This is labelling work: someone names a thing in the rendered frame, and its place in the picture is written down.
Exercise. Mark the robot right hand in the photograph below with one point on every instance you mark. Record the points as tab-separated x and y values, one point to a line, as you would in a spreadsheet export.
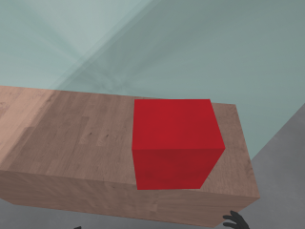
239	220

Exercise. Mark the pedestal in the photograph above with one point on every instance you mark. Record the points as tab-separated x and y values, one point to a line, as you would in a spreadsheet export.
72	151

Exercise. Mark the carton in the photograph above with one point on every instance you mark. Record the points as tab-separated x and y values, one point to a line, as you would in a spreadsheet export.
175	143

